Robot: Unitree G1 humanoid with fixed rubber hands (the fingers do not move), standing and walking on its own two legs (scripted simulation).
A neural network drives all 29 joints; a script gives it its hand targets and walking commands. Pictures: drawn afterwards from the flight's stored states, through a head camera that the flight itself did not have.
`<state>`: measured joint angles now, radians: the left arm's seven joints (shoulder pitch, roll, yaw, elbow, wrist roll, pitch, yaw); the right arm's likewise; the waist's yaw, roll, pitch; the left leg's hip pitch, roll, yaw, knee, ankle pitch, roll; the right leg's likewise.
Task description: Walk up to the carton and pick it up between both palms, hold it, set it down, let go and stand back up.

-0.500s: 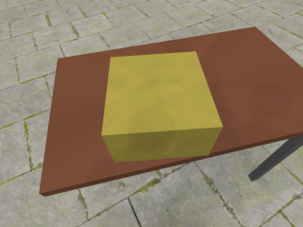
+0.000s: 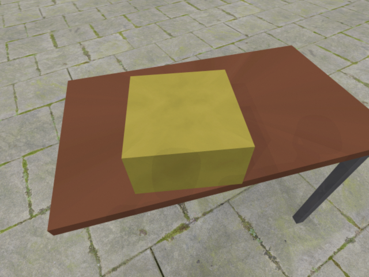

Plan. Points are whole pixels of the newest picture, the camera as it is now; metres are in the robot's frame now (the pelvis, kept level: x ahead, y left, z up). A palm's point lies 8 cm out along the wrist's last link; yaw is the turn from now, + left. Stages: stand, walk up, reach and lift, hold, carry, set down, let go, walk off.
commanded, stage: walk up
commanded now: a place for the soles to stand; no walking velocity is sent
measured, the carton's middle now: (183, 127) +0.49 +0.03 +0.02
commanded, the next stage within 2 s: stand in 1.26 s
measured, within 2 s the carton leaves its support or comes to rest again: neither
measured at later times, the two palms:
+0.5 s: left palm out of the picture +0.03 +0.26 -0.14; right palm out of the picture +0.01 -0.24 -0.14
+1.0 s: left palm out of the picture +0.08 +0.26 -0.14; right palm out of the picture +0.02 -0.23 -0.14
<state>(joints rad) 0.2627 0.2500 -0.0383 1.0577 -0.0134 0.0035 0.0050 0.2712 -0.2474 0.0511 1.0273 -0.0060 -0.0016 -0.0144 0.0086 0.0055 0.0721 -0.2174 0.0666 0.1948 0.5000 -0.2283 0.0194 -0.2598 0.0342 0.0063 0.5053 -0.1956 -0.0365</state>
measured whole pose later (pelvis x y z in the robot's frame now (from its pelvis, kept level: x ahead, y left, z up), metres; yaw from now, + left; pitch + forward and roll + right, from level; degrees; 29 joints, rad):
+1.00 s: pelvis +0.03 +0.02 +0.00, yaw -6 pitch -1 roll +1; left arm 0.25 0.23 -0.05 1.04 -0.01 -0.01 0.03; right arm 0.26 -0.24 0.05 1.05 -0.01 0.01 -0.02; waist -0.01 -0.01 0.07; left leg -0.18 0.05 0.27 0.51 -0.30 0.03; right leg -0.29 0.05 0.12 0.58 -0.26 -0.01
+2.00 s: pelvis +0.01 +0.00 -0.02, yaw +0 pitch -3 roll -1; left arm 0.15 0.30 0.02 0.36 0.06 0.54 -0.02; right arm 0.16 -0.22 -0.08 0.63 0.04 0.12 0.07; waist -0.03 -0.02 0.12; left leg -0.33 0.07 0.10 0.75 -0.38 0.01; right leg -0.34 0.03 -0.06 0.71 -0.32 -0.04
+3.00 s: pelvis +0.05 +0.01 +0.01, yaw +0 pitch -3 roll +0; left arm 0.46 0.28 -0.04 0.19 -0.14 0.01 0.06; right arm 0.39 -0.22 -0.06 0.27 0.20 -0.11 0.08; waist 0.04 -0.02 0.05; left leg -0.06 0.02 0.10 0.33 -0.22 0.02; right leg -0.08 0.01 -0.03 0.30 -0.17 -0.02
